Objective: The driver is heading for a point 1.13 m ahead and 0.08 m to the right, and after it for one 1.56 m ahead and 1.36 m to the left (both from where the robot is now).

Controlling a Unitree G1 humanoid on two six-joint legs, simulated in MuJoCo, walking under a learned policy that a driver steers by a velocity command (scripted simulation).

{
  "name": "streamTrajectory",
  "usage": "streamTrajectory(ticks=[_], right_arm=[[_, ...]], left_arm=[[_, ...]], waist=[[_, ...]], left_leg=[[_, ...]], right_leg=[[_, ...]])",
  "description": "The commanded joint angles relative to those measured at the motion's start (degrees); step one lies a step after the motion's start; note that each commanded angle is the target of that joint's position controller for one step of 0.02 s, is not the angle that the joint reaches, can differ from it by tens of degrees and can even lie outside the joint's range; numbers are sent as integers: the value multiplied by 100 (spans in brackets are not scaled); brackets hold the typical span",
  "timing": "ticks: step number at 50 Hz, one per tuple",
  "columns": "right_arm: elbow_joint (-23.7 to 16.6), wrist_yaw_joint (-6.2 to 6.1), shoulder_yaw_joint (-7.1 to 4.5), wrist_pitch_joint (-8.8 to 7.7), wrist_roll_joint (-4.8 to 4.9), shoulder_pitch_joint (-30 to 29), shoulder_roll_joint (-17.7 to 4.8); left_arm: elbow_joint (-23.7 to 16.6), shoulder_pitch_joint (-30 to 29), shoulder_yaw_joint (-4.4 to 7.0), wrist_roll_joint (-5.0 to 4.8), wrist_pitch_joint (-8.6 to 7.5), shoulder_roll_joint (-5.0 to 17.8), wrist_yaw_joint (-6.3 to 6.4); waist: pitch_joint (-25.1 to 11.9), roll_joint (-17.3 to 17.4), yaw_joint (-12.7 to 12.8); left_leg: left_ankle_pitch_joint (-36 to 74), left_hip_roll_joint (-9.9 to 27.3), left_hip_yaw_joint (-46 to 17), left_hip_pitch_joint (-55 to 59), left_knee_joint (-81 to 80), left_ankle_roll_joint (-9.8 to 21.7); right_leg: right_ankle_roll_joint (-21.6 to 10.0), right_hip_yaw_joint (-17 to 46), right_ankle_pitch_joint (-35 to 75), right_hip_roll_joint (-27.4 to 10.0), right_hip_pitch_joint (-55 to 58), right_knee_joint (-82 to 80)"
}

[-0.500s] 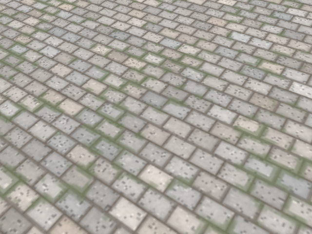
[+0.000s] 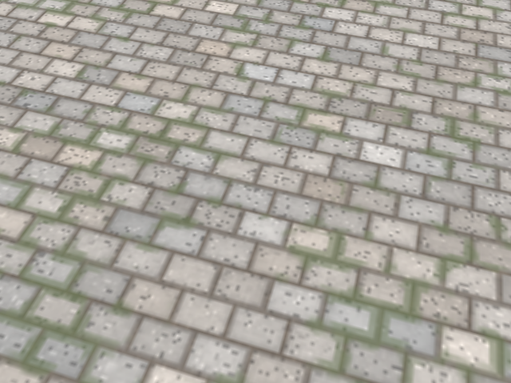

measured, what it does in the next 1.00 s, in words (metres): walks ahead: right foot, then left foot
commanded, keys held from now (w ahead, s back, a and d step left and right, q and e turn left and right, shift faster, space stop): w+e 0.34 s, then w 0.28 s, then w+q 0.38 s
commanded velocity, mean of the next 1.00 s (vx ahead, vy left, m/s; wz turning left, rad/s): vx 0.50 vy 0.00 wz -0.22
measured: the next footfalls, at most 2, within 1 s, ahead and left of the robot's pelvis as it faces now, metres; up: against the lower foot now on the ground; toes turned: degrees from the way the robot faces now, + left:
right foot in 0.38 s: +0.34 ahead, -0.19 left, +0.00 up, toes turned -16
left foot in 0.96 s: +0.72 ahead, -0.07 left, +0.00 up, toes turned -9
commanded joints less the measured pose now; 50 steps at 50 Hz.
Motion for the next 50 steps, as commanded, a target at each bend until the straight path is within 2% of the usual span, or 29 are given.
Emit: streamTrajectory(ticks=[1, 3, 5, 9, 12, 14, 16, 17, 18, 19, 20, 21, 22, 23, 24, 25, 26, 28, 31, 36, 40, 42, 44, 45, 46, 47, 48, 49, 50], right_arm=[[-133, 20, -135, -95, 4, 155, -487], [-39, 25, -196, -127, 37, 211, -646], [18, 9, -240, -102, 24, 283, -776], [62, -26, -260, -3, 40, 393, -941], [133, -46, -281, 91, 107, 662, -1085], [182, -51, -311, 173, 166, 763, -1186], [172, -74, -350, 258, 200, 718, -1321], [147, -98, -375, 300, 209, 676, -1402], [135, -123, -363, 352, 222, 619, -1390], [94, -148, -271, 347, 154, 719, -1179], [-179, -61, 6, 232, -117, 1249, -335], [-223, 35, 25, -17, 96, 1105, -573], [-317, 79, -117, -109, 361, 466, -1022], [-412, 62, -72, -141, 349, 223, -928], [-344, 10, -72, -109, 218, 150, -883], [-299, -4, -110, -36, 147, 264, -903], [-263, 7, -121, 50, 138, 409, -862], [-220, -2, -108, 179, 96, 522, -682], [-379, -34, -83, 249, 25, 28, -549], [-494, 85, -12, 207, 133, -631, -366], [-734, 212, 17, 186, 193, -1131, -353], [-871, 307, 26, 163, 193, -1281, -342], [-956, 393, 16, 145, 180, -1218, -370], [-958, 407, -19, 153, 164, -1040, -447], [-922, 396, -91, 176, 150, -712, -587], [-773, 368, -215, 195, 146, 13, -798], [-608, 291, -368, 219, 145, 896, -1126], [-592, 208, -534, 239, 109, 1504, -1778], [-576, 209, -442, 229, 170, 1632, -1518]], left_arm=[[-456, 188, 70, -22, 31, 168, -33], [-663, -94, 55, 20, 80, 143, -29], [-818, -333, 47, 47, 73, 174, -49], [-1073, -1025, -6, 42, -14, 138, -208], [-1345, -1592, -36, 32, -12, 116, -326], [-1524, -1789, -20, 19, 6, 179, -388], [-1618, -1672, 52, 36, 29, 326, -420], [-1584, -1349, 132, 52, 48, 469, -414], [-1382, -539, 269, 57, 52, 664, -390], [-1077, 544, 479, 53, 80, 1054, -290], [-1033, 767, 591, 41, 81, 1779, -189], [-1165, 1002, 475, 67, -7, 1527, -219], [-1045, 886, 361, 143, -74, 1120, -267], [-1064, 503, 306, 116, -107, 961, -269], [-1135, 7, 224, 116, -120, 736, -269], [-1190, -284, 154, 163, -142, 551, -267], [-1198, -388, 136, 189, -167, 519, -266], [-1094, -340, 152, 159, -252, 595, -250], [-894, -90, 173, 150, -280, 687, -164], [-624, 183, 158, 188, -260, 742, -81], [-342, 436, 183, 186, -239, 804, -73], [-254, 466, 196, 173, -186, 824, -48], [-244, 343, 213, 157, -124, 891, -4], [-279, 238, 227, 162, -94, 969, 27], [-314, 172, 245, 166, -54, 1058, 66], [-351, 55, 243, 162, 2, 1102, 104], [-421, 40, 211, 172, -8, 1077, 147], [-637, 646, 10, 318, -145, 483, 82], [-642, 611, -90, 285, -353, 388, -38]], waist=[[-245, 598, 10], [-92, 493, 9], [-54, 421, -29], [52, 415, -270], [196, 436, -488], [280, 488, -499], [145, 625, -314], [-103, 743, -91], [-525, 665, 391], [-1087, 348, 862], [-1536, -1353, 370], [-2713, -1183, 554], [-1960, -536, 717], [-1332, -299, 516], [-943, 105, 269], [-795, 39, 43], [-734, -17, -92], [-610, 27, -192], [-269, 31, -80], [18, -132, 261], [296, -87, 487], [343, -69, 508], [231, -156, 391], [35, -270, 268], [-269, -409, 86], [-687, -384, -329], [-1170, -163, -759], [-1989, 1196, -556], [-2744, 1449, -567]], left_leg=[[300, 1639, -1447, 893, -1463, 959], [699, 1720, -1104, 872, -1604, 1052], [1010, 1744, -759, 1017, -1641, 1076], [1294, 1569, 26, 1242, -1534, 859], [1147, 1679, 256, 1591, -1416, 745], [1307, 1827, 348, 1945, -1244, 647], [2615, 1885, 545, 2173, -703, 525], [3628, 1850, 674, 2201, -108, 455], [4274, 1694, 845, 1958, 970, 346], [3571, 1470, 888, 868, 2465, 134], [-1577, 633, 779, -1708, 4678, -209], [-2636, 133, -607, -2548, 5792, -219], [-2089, 451, -830, -3061, 5878, -104], [-1586, 704, -757, -3000, 5463, -21], [-1227, 949, -736, -2627, 5044, -42], [-1012, 1097, -790, -2184, 4719, -59], [-872, 1139, -795, -1890, 4551, -85], [-639, 1118, -709, -1777, 4196, -190], [156, 1086, -659, -2223, 3381, -354], [1676, 879, -490, -2222, 1787, -239], [1500, 703, -506, -2552, 1219, -47], [1113, 612, -469, -2737, 1057, 80], [632, 463, -281, -2508, 957, 239], [359, 280, -84, -2102, 974, 337], [90, 50, 119, -1560, 1043, 442], [146, -205, 263, -579, 874, 596], [519, -15, -242, 1001, 758, 847], [511, 1539, -2840, 3383, 825, 1825], [-422, 2168, -5235, 4338, -280, 2363]], right_leg=[[27, 169, 356, -684, -1016, -21], [66, 170, 601, -770, -1359, -324], [123, 179, 1050, -794, -1619, -772], [91, -185, 2154, -697, -1488, -2121], [23, -505, 2163, -594, -1421, -2784], [-96, -638, 1755, -519, -1432, -3052], [-299, -903, 1146, -248, -1008, -3231], [-427, -1092, 879, 2, -478, -3276], [-614, -1229, 1065, 318, 640, -3651], [-854, -803, 1323, 275, 2445, -3766], [-1651, 2015, 1268, -1406, 4531, -3966], [-2325, 4380, 437, -2167, 5134, -5155], [-1908, 3507, 761, -1948, 4731, -5256], [-1677, 2641, 1244, -1737, 3859, -5198], [-1475, 1985, 1858, -1503, 2964, -5222], [-1383, 1558, 2267, -1301, 2361, -5365], [-1351, 1376, 2355, -1198, 2026, -5544], [-1389, 1002, 2746, -1117, 1719, -5797], [-1322, 559, 2982, -996, 1711, -6022], [-915, -146, 2447, -877, 2031, -6188], [-858, -357, 2456, -1179, 2762, -6103], [-803, -454, 2818, -1337, 3184, -5879], [-679, -615, 3818, -1402, 3399, -5510], [-596, -731, 4865, -1367, 3418, -5171], [-509, -829, 5968, -1311, 3444, -4652], [-370, -1023, 6627, -1150, 3243, -3668], [-151, -1147, 5891, -953, 2252, -2291], [254, -1118, 2164, -114, -135, 81], [321, -41, -1234, 585, -1439, 1145]])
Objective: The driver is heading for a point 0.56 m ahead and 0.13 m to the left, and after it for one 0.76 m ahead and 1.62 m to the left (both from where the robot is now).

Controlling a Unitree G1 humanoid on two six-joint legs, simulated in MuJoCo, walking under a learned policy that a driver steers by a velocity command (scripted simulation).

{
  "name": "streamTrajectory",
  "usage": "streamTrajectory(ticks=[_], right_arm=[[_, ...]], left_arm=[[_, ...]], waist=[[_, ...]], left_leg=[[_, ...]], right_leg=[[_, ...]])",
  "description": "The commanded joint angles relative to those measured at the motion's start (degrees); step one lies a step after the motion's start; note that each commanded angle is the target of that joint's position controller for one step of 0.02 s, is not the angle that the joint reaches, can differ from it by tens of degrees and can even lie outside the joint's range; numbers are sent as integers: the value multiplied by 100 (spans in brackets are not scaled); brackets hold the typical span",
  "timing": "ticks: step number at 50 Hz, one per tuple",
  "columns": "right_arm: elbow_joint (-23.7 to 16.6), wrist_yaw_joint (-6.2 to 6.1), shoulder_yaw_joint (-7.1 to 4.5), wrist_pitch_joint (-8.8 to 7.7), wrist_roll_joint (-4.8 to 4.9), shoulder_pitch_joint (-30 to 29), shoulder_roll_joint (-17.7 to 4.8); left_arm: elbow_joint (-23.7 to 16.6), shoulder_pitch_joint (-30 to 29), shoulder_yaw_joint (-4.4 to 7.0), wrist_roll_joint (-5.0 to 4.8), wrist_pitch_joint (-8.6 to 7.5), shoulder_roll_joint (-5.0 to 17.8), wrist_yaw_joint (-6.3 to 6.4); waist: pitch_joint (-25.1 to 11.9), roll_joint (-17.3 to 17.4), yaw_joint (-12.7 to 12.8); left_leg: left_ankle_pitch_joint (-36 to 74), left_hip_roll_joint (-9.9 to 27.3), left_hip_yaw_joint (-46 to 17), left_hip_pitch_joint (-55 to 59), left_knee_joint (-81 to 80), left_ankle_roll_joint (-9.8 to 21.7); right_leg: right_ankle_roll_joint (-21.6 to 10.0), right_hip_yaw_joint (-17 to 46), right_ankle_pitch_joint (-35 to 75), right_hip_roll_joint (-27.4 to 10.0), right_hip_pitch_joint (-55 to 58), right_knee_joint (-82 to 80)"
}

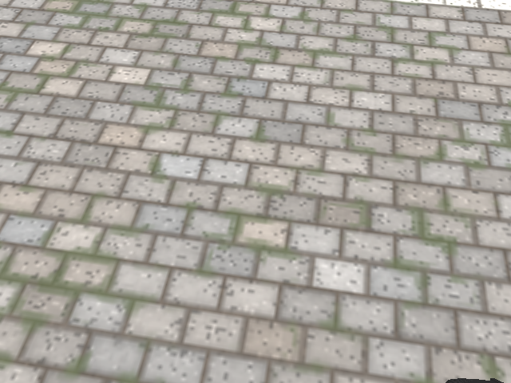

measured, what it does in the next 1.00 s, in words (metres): walks ahead, turning left: right foot, then left foot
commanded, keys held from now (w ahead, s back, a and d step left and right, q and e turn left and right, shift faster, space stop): w+q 1.00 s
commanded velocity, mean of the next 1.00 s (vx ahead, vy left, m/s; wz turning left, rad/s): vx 0.50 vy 0.00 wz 0.56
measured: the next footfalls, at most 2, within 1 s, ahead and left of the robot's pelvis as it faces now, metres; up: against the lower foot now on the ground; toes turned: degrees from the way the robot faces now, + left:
right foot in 0.44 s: +0.44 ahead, -0.09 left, +0.00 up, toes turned +19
left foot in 0.96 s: +0.58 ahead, +0.27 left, +0.00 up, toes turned +36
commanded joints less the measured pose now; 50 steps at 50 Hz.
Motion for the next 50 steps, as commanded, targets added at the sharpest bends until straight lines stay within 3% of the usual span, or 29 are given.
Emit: streamTrajectory(ticks=[1, 2, 3, 4, 5, 8, 11, 13, 16, 19, 20, 21, 22, 23, 24, 25, 26, 27, 29, 31, 36, 39, 43, 45, 46, 47, 48, 49, 50], right_arm=[[-18, -126, -379, 7, 12, 1885, -1128], [-115, -152, -327, 23, 19, 1487, -960], [-219, -155, -276, 38, 9, 1108, -832], [-318, -169, -230, 34, -39, 870, -708], [-395, -181, -220, 42, -67, 745, -679], [-368, -258, -271, 8, -45, 794, -837], [-275, -353, -311, 53, 28, 1030, -954], [-216, -393, -312, 110, 65, 1233, -958], [-141, -423, -319, 186, 90, 1504, -982], [-160, -447, -324, 236, 66, 1470, -964], [-200, -447, -315, 250, 59, 1356, -913], [-258, -435, -258, 239, 34, 1289, -742], [-384, -405, -132, 201, -41, 1239, -402], [-546, -401, -22, 143, 92, 2020, -90], [-425, -413, -109, 133, 142, 2042, -639], [-467, -408, -208, 170, 111, 1468, -968], [-544, -412, -216, 202, 45, 1144, -920], [-628, -387, -231, 204, -2, 943, -845], [-663, -321, -231, 260, 74, 1001, -645], [-699, -303, -198, 327, 69, 941, -465], [-820, -237, -143, 323, 32, 407, -341], [-939, -125, -96, 261, 34, -159, -240], [-1166, -3, -118, 260, 65, -600, -304], [-1194, 13, -210, 288, 26, -402, -475], [-1118, -1, -303, 312, 10, 15, -633], [-881, -45, -463, 332, 23, 923, -879], [-631, -159, -657, 382, 43, 1938, -1293], [-684, -210, -724, 329, 76, 1729, -2018], [-841, -185, -592, 245, 51, 2002, -1563]], left_arm=[[-784, -148, 52, -190, -473, 748, -169], [-943, -573, 24, -243, -538, 754, -183], [-969, -723, 32, -123, -543, 715, -145], [-981, -670, 87, -13, -487, 765, -102], [-994, -547, 102, 24, -410, 732, -91], [-1032, -499, 54, 79, -254, 518, -28], [-1190, -1161, -28, 79, -251, 327, -11], [-1270, -1605, -63, 26, -290, 249, -56], [-1381, -2015, -19, -71, -365, 386, -145], [-1380, -1873, 102, -104, -450, 623, -202], [-1300, -1556, 152, -107, -478, 677, -195], [-1198, -1048, 235, -61, -504, 821, -158], [-1143, -213, 328, 40, -516, 1136, -99], [-921, 327, 448, 104, -429, 1566, -110], [-968, 317, 360, -29, -396, 1082, -140], [-1018, 118, 266, -47, -361, 740, -113], [-1039, -146, 215, -6, -321, 647, -107], [-994, -326, 175, 3, -297, 536, -107], [-921, -480, 138, 25, -314, 435, -108], [-797, -493, 169, -19, -353, 505, -124], [-515, -459, 263, -9, -320, 799, -93], [-365, -336, 277, -52, -258, 916, -61], [-180, -132, 339, -168, -152, 1124, -65], [-163, -179, 391, -218, -87, 1290, -38], [-165, -206, 418, -241, -46, 1377, -14], [-185, -281, 401, -260, -9, 1345, 11], [-275, -203, 307, -147, -33, 1122, 36], [-640, 394, 10, 104, -171, 228, -60], [-716, -179, 55, -99, -395, 695, -144]], waist=[[-2019, 776, -896], [-1266, 306, -758], [-730, -147, -497], [-528, -113, -272], [-446, 50, -115], [-346, 192, -17], [-266, 289, -257], [-298, 404, -473], [-311, 507, -633], [-333, 677, -455], [-391, 738, -250], [-690, 694, 19], [-1421, 158, 391], [-2118, -1765, 100], [-1838, -1508, 204], [-1105, -883, 365], [-685, -473, 288], [-352, -420, 191], [-163, -701, -12], [-82, -698, -69], [-39, -460, 16], [100, -413, 225], [277, -447, 286], [73, -597, 58], [-201, -664, -216], [-657, -544, -732], [-1177, -83, -1166], [-1665, 1608, -370], [-2507, 1034, -866]], left_leg=[[-876, 2023, -4422, 5249, -1678, 1585], [-696, 1813, -3640, 4290, -1762, 1344], [-113, 1597, -3099, 3296, -1880, 1217], [445, 1406, -2729, 2617, -2017, 1152], [725, 1252, -2555, 2195, -2146, 1152], [1610, 1024, -1977, 1535, -2250, 1183], [1430, 706, -1617, 1334, -2150, 901], [1045, 606, -1632, 1388, -2005, 740], [597, 790, -2110, 1785, -1719, 674], [402, 993, -2708, 2244, -1248, 530], [481, 932, -2763, 2225, -1013, 439], [672, 686, -2611, 2040, -459, 266], [120, 352, -2135, 1402, 1017, 46], [-2271, -423, -1312, -626, 2824, -321], [-2457, 33, -1371, -1422, 3712, -407], [-1903, 231, -1311, -1623, 4007, -458], [-1470, 413, -1129, -1488, 3962, -502], [-1190, 552, -1103, -1403, 3729, -530], [-948, 756, -970, -1018, 3453, -546], [-822, 811, -856, -1024, 3212, -603], [269, 885, -742, -1205, 1972, -679], [919, 799, -443, -933, 1017, -581], [497, 670, -123, -750, 353, -325], [-98, 356, 182, -183, 200, -81], [-313, 118, 344, 421, 115, 68], [22, -145, 423, 1663, -269, 279], [199, 222, -398, 3480, -333, 565], [-500, 1821, -3703, 5356, -777, 1634], [-1541, 2182, -5135, 5600, -1715, 1883]], right_leg=[[-27, 1215, -140, 116, -4178, 3654], [-108, 1077, 358, -150, -4216, 3241], [-83, 974, 624, -351, -3972, 2702], [-30, 964, 819, -519, -3540, 2286], [38, 942, 900, -573, -3249, 2077], [311, 724, 1254, -545, -3049, 1341], [436, 642, 2386, -357, -2891, 14], [449, 613, 2993, -147, -2624, -840], [413, 715, 3043, 33, -2458, -1481], [195, 851, 2441, 77, -2119, -1890], [64, 783, 2398, 81, -1684, -2101], [-135, 821, 2421, -85, -818, -2234], [-534, 1663, 2168, -1028, 588, -2135], [-1484, 4156, 1108, -2288, 2447, -2483], [-1482, 4863, -43, -2467, 2343, -2765], [-1224, 3995, 1, -2207, 1704, -2842], [-1063, 3233, 703, -1950, 1040, -2915], [-1016, 2705, 1309, -1719, 522, -3055], [-933, 1933, 1816, -1432, -63, -3356], [-1017, 1462, 2240, -1414, -243, -3561], [-1004, 537, 3104, -1446, 38, -3668], [-853, 32, 3158, -1383, 149, -3634], [-709, -275, 3608, -1597, 664, -3430], [-594, -516, 5353, -1614, 868, -2798], [-527, -645, 6285, -1567, 877, -2118], [-381, -830, 6551, -1388, 518, -980], [-140, -826, 5112, -1174, -854, 697], [206, -384, -479, -45, -3494, 2810], [138, 922, -671, 72, -4105, 3462]])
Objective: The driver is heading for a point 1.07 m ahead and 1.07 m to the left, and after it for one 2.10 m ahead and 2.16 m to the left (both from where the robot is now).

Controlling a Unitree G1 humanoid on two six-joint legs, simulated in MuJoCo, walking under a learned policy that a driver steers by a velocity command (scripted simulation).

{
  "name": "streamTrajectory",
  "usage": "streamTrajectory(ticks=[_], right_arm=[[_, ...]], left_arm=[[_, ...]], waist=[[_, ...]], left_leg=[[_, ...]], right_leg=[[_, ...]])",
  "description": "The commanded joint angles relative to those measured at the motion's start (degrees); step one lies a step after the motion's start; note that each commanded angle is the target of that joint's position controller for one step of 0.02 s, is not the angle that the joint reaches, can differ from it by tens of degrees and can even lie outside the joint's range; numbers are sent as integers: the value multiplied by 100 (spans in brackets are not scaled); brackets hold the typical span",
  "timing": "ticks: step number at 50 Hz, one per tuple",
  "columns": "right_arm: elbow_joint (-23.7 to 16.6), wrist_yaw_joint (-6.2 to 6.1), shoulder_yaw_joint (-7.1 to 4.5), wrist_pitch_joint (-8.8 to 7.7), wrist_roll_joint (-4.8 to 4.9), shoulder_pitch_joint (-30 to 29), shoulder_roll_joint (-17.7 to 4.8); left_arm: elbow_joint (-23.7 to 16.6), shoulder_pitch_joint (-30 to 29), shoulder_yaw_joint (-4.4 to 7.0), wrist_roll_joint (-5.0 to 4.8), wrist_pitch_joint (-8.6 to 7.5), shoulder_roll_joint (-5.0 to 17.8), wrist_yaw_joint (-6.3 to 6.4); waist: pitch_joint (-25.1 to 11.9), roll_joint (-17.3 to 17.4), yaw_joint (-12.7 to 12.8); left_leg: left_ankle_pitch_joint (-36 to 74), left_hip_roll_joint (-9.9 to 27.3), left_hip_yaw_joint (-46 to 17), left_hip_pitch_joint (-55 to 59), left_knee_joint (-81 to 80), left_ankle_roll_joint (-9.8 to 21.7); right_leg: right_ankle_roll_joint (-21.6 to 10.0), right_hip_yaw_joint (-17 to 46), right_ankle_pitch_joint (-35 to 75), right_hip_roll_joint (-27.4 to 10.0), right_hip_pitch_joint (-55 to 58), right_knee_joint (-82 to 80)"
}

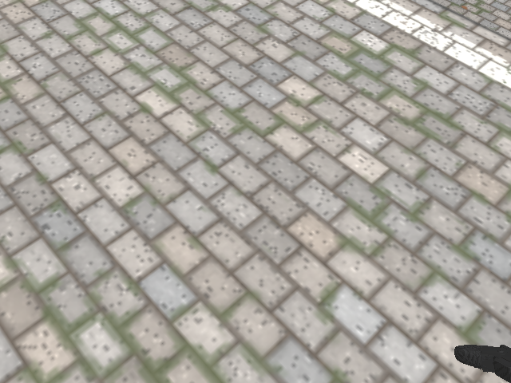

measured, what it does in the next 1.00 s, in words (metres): walks ahead, turning left: right foot, then left foot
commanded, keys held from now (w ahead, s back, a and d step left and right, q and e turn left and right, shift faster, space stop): w+q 0.60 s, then w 0.40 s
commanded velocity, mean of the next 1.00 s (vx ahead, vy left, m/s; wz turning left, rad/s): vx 0.50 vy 0.00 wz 0.47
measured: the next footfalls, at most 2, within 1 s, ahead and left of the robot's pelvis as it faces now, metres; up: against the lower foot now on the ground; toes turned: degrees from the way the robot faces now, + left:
right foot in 0.44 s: +0.44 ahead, -0.09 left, +0.00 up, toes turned +19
left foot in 0.94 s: +0.58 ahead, +0.27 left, +0.00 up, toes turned +29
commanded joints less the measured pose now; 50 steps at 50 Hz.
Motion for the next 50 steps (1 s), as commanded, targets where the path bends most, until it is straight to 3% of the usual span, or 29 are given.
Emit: streamTrajectory(ticks=[1, 2, 3, 4, 6, 8, 12, 16, 19, 21, 22, 23, 24, 25, 26, 27, 28, 30, 33, 38, 42, 44, 45, 46, 47, 48, 49, 50], right_arm=[[12, -68, -377, -151, -44, 1873, -1138], [4, -73, -322, -186, -24, 1531, -986], [-57, -83, -260, -187, -36, 1125, -813], [-136, -100, -210, -193, -104, 886, -698], [-106, -142, -206, -218, -110, 782, -703], [14, -218, -230, -235, -89, 926, -804], [222, -326, -258, -175, -20, 1272, -900], [423, -349, -270, -125, 34, 1639, -936], [476, -375, -271, -73, 27, 1641, -898], [428, -368, -213, -48, 2, 1505, -707], [323, -343, -93, -70, -62, 1455, -388], [199, -349, 22, -119, 54, 2197, -37], [242, -364, -25, -144, 117, 2319, -489], [257, -362, -141, -112, 107, 1764, -893], [181, -365, -161, -76, 34, 1352, -920], [103, -348, -172, -70, -28, 1115, -839], [81, -315, -185, -47, -17, 1090, -739], [88, -273, -143, 19, 38, 1178, -475], [-11, -271, -54, 28, -32, 903, -236], [-103, -119, 60, -123, -59, 105, -112], [-311, -23, 68, -178, -10, -504, -184], [-339, -7, 13, -187, -34, -452, -323], [-246, -18, -59, -191, -67, -85, -445], [18, -52, -195, -181, -93, 708, -667], [260, -127, -343, -147, -106, 1670, -1013], [327, -187, -457, -129, -171, 2126, -1705], [328, -174, -345, -143, -93, 2208, -1283], [345, -152, -236, -184, -105, 1849, -1031]], left_arm=[[-983, -665, 59, -210, -458, 812, -119], [-1004, -752, 16, -145, -502, 722, -86], [-933, -735, 34, 16, -493, 720, -42], [-902, -607, 73, 85, -431, 765, -39], [-877, -515, 68, 132, -302, 652, -46], [-936, -730, 16, 173, -227, 478, -30], [-1148, -1672, -104, 142, -237, 208, -85], [-1320, -2212, -69, 28, -309, 338, -184], [-1324, -2057, 38, 6, -369, 537, -215], [-1144, -1264, 163, 36, -416, 690, -166], [-1077, -466, 251, 138, -439, 952, -118], [-913, 226, 375, 229, -372, 1437, -99], [-863, 296, 316, 59, -331, 1075, -149], [-942, 28, 201, 31, -295, 643, -123], [-975, -260, 143, 75, -244, 501, -104], [-933, -462, 97, 101, -217, 386, -99], [-900, -568, 58, 131, -223, 288, -87], [-806, -605, 68, 100, -268, 276, -89], [-571, -415, 137, 81, -327, 502, -119], [-323, -290, 160, -28, -246, 721, -121], [-42, 156, 193, -128, -133, 926, -121], [53, 184, 212, -170, -58, 1023, -105], [79, 117, 213, -191, -25, 1071, -89], [108, 124, 172, -189, -1, 998, -70], [38, 120, 69, -82, -20, 785, -43], [-223, 610, -179, 67, -120, 99, -96], [-116, 432, -117, -27, -248, 400, -121], [-302, -47, 0, -205, -309, 767, -149]], waist=[[-1795, 680, -1058], [-1267, 252, -797], [-929, 56, -535], [-805, 152, -316], [-697, 193, -166], [-555, 143, -189], [-368, 323, -540], [-318, 439, -744], [-346, 636, -598], [-673, 692, -169], [-1396, 299, 199], [-2259, -1332, 32], [-2181, -1659, 50], [-1367, -982, 193], [-879, -581, 142], [-506, -478, 33], [-357, -590, -107], [-287, -735, -213], [-217, -511, -214], [-106, -397, -11], [52, -474, 133], [-9, -578, -26], [-251, -609, -305], [-736, -528, -716], [-1380, -305, -1137], [-2170, 1207, -895], [-2671, 1101, -1037], [-1735, 852, -986]], left_leg=[[-989, 1924, -4265, 4924, -2128, 1510], [-436, 1685, -3575, 4032, -2120, 1308], [248, 1456, -3023, 3212, -2141, 1157], [785, 1290, -2684, 2640, -2253, 1108], [1376, 1151, -2386, 2069, -2422, 1142], [1728, 1007, -2041, 1695, -2476, 1129], [1192, 631, -1684, 1443, -2371, 766], [588, 775, -2141, 1713, -2082, 625], [531, 942, -2655, 2165, -1598, 502], [952, 649, -2593, 2066, -879, 273], [579, 343, -2214, 1499, 494, 61], [-1611, -488, -1354, -498, 2487, -402], [-2337, -148, -1343, -1450, 3477, -500], [-1807, 116, -1347, -1698, 3802, -552], [-1370, 313, -1118, -1565, 3748, -579], [-1086, 459, -1074, -1429, 3489, -589], [-903, 614, -1051, -1193, 3276, -572], [-766, 709, -885, -938, 3015, -578], [-424, 717, -893, -1062, 2290, -629], [869, 651, -496, -670, 477, -587], [694, 534, -261, -436, -293, -443], [282, 387, -133, -110, -583, -263], [290, 214, 21, 539, -816, -140], [493, 20, 167, 1729, -1030, 22], [636, 497, -422, 3345, -826, 251], [-24, 2130, -3209, 5390, -1121, 1199], [-451, 2447, -4488, 5409, -1890, 1436], [-337, 2215, -3609, 4743, -1961, 1156]], right_leg=[[-239, 1213, 225, 304, -4363, 2898], [-288, 1181, 743, 69, -4142, 2390], [-238, 1168, 1008, -99, -3737, 1914], [-198, 1209, 1190, -210, -3307, 1643], [-51, 1105, 1322, -195, -2982, 1241], [107, 996, 1690, -103, -2952, 697], [174, 938, 3203, 227, -2644, -1085], [88, 1053, 3468, 470, -2267, -1977], [-112, 1156, 2798, 515, -1969, -2289], [-384, 1026, 2681, 482, -806, -2637], [-747, 1700, 2560, -304, 593, -2486], [-1696, 4084, 1608, -1666, 2694, -2775], [-1850, 5356, 234, -2034, 2751, -3240], [-1578, 4542, 3, -1770, 2049, -3386], [-1364, 3675, 616, -1506, 1322, -3439], [-1292, 3086, 1272, -1256, 702, -3581], [-1207, 2601, 1703, -1060, 314, -3726], [-1220, 1995, 2162, -916, -40, -3986], [-1432, 1573, 2849, -986, -74, -4212], [-1303, 741, 3302, -779, 46, -4279], [-1214, 723, 3394, -1025, 501, -4163], [-1125, 677, 4175, -1130, 784, -3828], [-1022, 515, 5085, -1049, 792, -3334], [-874, 259, 5762, -820, 549, -2398], [-641, 82, 4923, -576, -438, -1022], [-226, 62, 1440, 327, -2794, 1328], [-229, 1029, -266, 494, -3444, 2240], [-305, 1091, 47, 184, -3931, 2448]])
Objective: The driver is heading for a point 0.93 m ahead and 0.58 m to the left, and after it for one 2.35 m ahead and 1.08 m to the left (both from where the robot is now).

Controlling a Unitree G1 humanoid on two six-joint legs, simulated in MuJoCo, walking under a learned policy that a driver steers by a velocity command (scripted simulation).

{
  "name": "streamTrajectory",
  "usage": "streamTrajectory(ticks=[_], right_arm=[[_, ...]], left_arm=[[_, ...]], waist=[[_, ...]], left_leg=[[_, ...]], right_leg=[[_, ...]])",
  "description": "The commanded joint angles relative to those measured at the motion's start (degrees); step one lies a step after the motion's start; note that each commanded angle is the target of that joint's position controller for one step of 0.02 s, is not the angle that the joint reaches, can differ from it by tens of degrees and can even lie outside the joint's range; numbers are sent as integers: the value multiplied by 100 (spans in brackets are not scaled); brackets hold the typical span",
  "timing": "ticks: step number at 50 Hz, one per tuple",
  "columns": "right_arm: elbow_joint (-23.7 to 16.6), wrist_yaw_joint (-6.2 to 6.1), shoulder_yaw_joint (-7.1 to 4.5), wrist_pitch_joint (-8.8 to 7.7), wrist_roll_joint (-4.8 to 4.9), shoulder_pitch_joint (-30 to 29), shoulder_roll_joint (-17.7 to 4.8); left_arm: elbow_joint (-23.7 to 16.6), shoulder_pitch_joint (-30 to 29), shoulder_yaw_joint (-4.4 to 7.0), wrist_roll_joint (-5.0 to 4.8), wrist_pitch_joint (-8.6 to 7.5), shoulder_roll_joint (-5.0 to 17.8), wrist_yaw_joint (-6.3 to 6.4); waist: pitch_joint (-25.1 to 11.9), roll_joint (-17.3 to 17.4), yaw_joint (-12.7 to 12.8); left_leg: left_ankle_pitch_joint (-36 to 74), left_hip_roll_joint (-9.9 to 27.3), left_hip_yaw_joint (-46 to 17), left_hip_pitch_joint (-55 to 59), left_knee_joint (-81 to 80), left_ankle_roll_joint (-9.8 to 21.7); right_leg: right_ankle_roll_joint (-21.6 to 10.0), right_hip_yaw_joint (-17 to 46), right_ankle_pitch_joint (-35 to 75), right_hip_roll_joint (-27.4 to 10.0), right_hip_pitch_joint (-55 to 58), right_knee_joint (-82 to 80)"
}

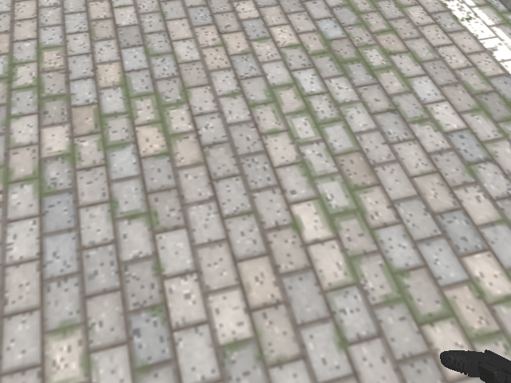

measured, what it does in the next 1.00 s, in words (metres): walks ahead, turning left: right foot, then left foot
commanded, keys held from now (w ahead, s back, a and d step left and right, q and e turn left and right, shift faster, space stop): w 0.10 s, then w+q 0.90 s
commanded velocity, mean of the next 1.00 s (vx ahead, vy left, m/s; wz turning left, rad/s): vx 0.50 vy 0.00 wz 0.43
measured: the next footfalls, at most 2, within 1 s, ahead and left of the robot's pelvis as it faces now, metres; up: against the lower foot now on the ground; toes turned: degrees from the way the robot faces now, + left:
right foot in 0.44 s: +0.41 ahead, -0.13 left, +0.00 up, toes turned +8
left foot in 0.96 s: +0.59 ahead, +0.21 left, +0.00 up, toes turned +28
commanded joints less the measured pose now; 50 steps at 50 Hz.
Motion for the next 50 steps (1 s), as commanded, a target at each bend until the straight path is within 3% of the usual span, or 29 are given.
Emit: streamTrajectory(ticks=[1, 2, 3, 6, 9, 13, 15, 18, 20, 21, 22, 23, 24, 25, 26, 27, 29, 32, 38, 41, 43, 45, 46, 47, 48, 49, 50], right_arm=[[121, -52, -333, -46, 10, 1537, -992], [130, -28, -274, -65, -6, 1222, -803], [116, -15, -230, -101, -46, 1020, -651], [234, -20, -262, -213, -18, 944, -709], [418, -104, -312, -218, 12, 1147, -858], [623, -204, -370, -144, 62, 1510, -1050], [744, -221, -387, -116, 106, 1731, -1097], [840, -266, -411, -58, 122, 1802, -1121], [859, -281, -416, 8, 92, 1762, -1102], [845, -278, -354, 26, 57, 1781, -933], [699, -270, -227, 32, -35, 1771, -601], [523, -268, -94, -55, 94, 2482, -110], [632, -275, -199, -88, 198, 2387, -633], [554, -273, -308, -69, 244, 1876, -979], [517, -290, -317, -37, 204, 1622, -954], [478, -286, -331, -9, 144, 1449, -883], [462, -244, -336, 102, 156, 1499, -670], [299, -228, -296, 218, 119, 1240, -461], [17, -33, -211, 160, 100, 351, -327], [-184, 63, -192, 171, 104, -123, -333], [-298, 109, -222, 191, 97, -262, -419], [-317, 122, -321, 222, 63, -35, -615], [-207, 111, -425, 240, 62, 468, -785], [72, 60, -605, 261, 86, 1419, -1067], [308, -65, -805, 321, 130, 2344, -1586], [183, -71, -814, 237, 169, 1973, -2145], [30, -13, -649, 119, 134, 2046, -1578]], left_arm=[[-754, -601, 106, -117, -294, 756, -17], [-747, -709, 113, -5, -273, 698, 5], [-707, -603, 137, 48, -209, 668, 6], [-658, -487, 92, 94, -38, 391, 7], [-898, -1150, 55, 183, -32, 295, 31], [-1093, -2009, -11, 131, -132, 185, -70], [-1193, -2309, -6, 93, -167, 246, -120], [-1247, -2340, 65, 82, -231, 474, -162], [-1135, -1905, 141, 85, -272, 611, -147], [-963, -1276, 249, 111, -288, 806, -105], [-860, -371, 349, 198, -302, 1147, -54], [-719, 45, 472, 229, -216, 1578, -55], [-774, 7, 336, 162, -202, 1038, -79], [-817, -296, 243, 138, -194, 687, -59], [-840, -634, 197, 167, -186, 555, -55], [-811, -868, 159, 185, -175, 387, -52], [-756, -1059, 152, 225, -217, 302, -31], [-619, -1025, 237, 188, -289, 496, -2], [-472, -859, 328, 157, -196, 785, 79], [-368, -622, 378, 79, -104, 936, 93], [-310, -552, 419, 8, -26, 1044, 89], [-319, -617, 476, -61, 47, 1216, 109], [-334, -676, 495, -96, 95, 1274, 119], [-362, -731, 456, -99, 130, 1181, 135], [-464, -593, 323, 106, 109, 847, 145], [-834, -166, 64, 283, -53, 71, 70], [-881, -870, 146, 38, -256, 607, 7]], waist=[[-1112, 667, -858], [-726, 467, -670], [-596, 562, -460], [-423, 482, -231], [-126, 312, -331], [25, 339, -619], [63, 355, -704], [38, 469, -595], [-141, 591, -341], [-538, 514, -61], [-1395, -15, 302], [-2147, -1752, 15], [-1957, -1455, 140], [-1225, -966, 177], [-851, -614, 38], [-534, -550, -77], [-338, -730, -284], [-135, -490, -324], [83, -305, -65], [246, -266, 71], [294, -292, 30], [37, -448, -221], [-277, -467, -545], [-757, -321, -1057], [-1260, 469, -1358], [-1782, 1835, -559], [-2080, 980, -1038]], left_leg=[[-8, 1784, -2764, 3618, -1601, 1242], [445, 1546, -2255, 2902, -1770, 1134], [743, 1371, -1921, 2399, -1963, 1059], [1123, 1263, -1534, 1732, -2418, 1169], [1208, 1135, -1272, 1642, -2587, 1160], [827, 945, -1043, 1545, -2520, 930], [616, 1049, -1210, 1669, -2367, 890], [458, 1238, -1573, 2036, -1951, 739], [778, 1174, -1678, 2081, -1435, 600], [1144, 851, -1514, 1901, -689, 443], [337, 421, -1206, 1103, 934, 232], [-2117, -350, -577, -987, 2913, -160], [-2371, -80, -1108, -1647, 3796, -187], [-1876, 147, -1087, -1894, 3996, -170], [-1424, 378, -938, -1719, 3907, -190], [-1119, 527, -912, -1570, 3649, -207], [-810, 730, -858, -1107, 3362, -224], [-456, 804, -802, -1278, 2922, -297], [971, 726, -388, -1145, 1149, -284], [935, 659, -164, -1099, 592, -176], [568, 562, -27, -1040, 368, -32], [-17, 235, 277, -454, 280, 190], [-168, -19, 450, 247, 173, 340], [128, -310, 520, 1593, -153, 548], [78, 354, -713, 3329, -298, 893], [-1240, 1662, -4032, 4795, -1077, 1964], [-1844, 1885, -4759, 4797, -1831, 1940]], right_leg=[[-186, 437, 232, -228, -3458, 1994], [-150, 394, 583, -377, -3245, 1623], [-126, 456, 864, -513, -2865, 1366], [22, 405, 1260, -530, -2487, 913], [168, 409, 2048, -453, -2754, -188], [224, 320, 3150, -94, -2271, -1717], [200, 388, 3222, 2, -2106, -2042], [44, 537, 2854, 49, -1840, -2447], [-109, 384, 2422, 142, -1147, -2636], [-268, 333, 2346, 124, -196, -2728], [-598, 1148, 2305, -760, 1316, -2542], [-1407, 3615, 941, -2028, 3144, -3116], [-1425, 4293, -73, -2035, 2970, -3557], [-1191, 3402, -46, -1867, 2323, -3652], [-1069, 2702, 580, -1651, 1654, -3737], [-1035, 2173, 1143, -1443, 1108, -3883], [-999, 1443, 1724, -1238, 491, -4190], [-1138, 813, 2394, -1296, 328, -4475], [-1006, -380, 2940, -1150, 584, -4589], [-917, -646, 2974, -1274, 965, -4521], [-827, -779, 3407, -1385, 1312, -4292], [-712, -985, 5155, -1386, 1529, -3568], [-632, -1119, 5970, -1304, 1483, -2766], [-455, -1297, 6062, -1080, 1002, -1527], [-165, -1318, 4030, -797, -497, 352], [134, -544, -729, 383, -2902, 2160], [26, 551, -673, 311, -3499, 2632]])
